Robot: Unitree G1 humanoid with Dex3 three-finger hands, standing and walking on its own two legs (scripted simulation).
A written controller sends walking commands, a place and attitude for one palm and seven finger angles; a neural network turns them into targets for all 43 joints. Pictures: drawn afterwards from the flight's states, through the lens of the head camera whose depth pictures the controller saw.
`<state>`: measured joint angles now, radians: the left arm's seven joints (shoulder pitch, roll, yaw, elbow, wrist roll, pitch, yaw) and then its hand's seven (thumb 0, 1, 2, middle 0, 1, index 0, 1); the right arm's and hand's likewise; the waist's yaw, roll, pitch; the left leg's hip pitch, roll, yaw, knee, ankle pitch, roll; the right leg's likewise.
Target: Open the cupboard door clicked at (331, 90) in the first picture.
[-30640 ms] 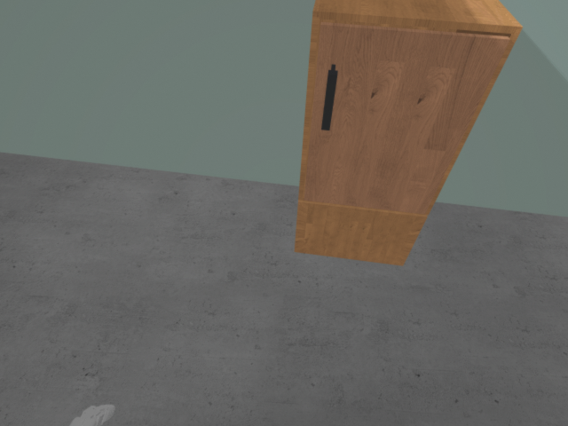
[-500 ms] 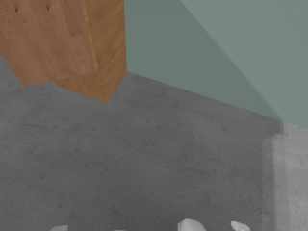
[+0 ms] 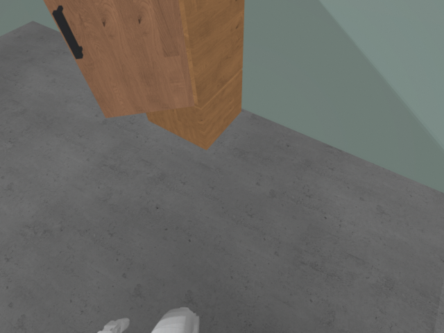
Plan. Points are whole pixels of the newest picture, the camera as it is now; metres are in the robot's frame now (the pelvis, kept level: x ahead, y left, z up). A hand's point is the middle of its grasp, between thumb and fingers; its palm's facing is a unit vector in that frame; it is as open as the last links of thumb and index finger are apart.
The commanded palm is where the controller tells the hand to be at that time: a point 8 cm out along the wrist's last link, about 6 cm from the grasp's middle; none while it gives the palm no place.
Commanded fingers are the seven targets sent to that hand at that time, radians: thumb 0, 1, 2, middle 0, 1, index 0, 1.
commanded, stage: turn to face it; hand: left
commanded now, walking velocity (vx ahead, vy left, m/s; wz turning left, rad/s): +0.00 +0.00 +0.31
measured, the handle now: (69, 32) +1.02 +0.55 +0.00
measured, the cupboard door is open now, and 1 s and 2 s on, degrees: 43 43 43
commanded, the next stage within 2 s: take the last steps up to it in 0.14 s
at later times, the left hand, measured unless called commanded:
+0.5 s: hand out of the picture +0.02 +0.25 -0.17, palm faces +0.22 -0.96 -0.20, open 7.4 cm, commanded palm none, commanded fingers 0.00 0.90 0.90 -0.20 -0.30 -0.20 -0.30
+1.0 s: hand out of the picture +0.03 +0.21 -0.17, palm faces +0.36 -0.92 -0.15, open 7.4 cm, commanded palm none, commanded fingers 0.00 0.90 0.90 -0.20 -0.30 -0.20 -0.30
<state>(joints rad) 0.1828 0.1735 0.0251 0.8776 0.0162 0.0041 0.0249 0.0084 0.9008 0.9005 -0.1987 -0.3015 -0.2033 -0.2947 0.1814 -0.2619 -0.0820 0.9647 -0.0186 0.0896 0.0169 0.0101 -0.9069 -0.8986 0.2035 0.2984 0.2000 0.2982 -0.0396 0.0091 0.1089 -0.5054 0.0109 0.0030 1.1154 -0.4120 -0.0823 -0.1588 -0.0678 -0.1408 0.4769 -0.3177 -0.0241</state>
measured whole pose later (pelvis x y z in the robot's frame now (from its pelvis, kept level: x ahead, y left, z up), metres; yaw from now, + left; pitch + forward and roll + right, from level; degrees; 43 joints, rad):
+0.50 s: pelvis +0.01 +0.04 +0.00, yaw +10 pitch +0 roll -2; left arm 0.23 0.23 0.06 0.97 0.03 0.03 -0.02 0.01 0.91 0.90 -0.19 -0.30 -0.20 -0.29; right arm 0.18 -0.18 -0.01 0.95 -0.03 0.00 -0.01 0.01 -0.90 -0.90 0.21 0.30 0.20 0.30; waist 0.03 -0.01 0.05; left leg -0.21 -0.02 0.01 0.44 -0.23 0.06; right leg -0.42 -0.09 -0.05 0.96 -0.42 0.04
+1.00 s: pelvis +0.14 +0.08 +0.00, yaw +16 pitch +1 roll +1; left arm 0.41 0.12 0.03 1.11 0.03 -0.07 0.00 0.01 0.90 0.90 -0.20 -0.30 -0.20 -0.29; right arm 0.21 -0.20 -0.05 1.03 -0.02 0.02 0.04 0.01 -0.91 -0.90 0.20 0.30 0.20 0.30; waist 0.04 -0.01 0.07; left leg -0.53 0.08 0.07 0.72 -0.19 -0.03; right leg 0.02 -0.11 -0.17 0.31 -0.33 0.06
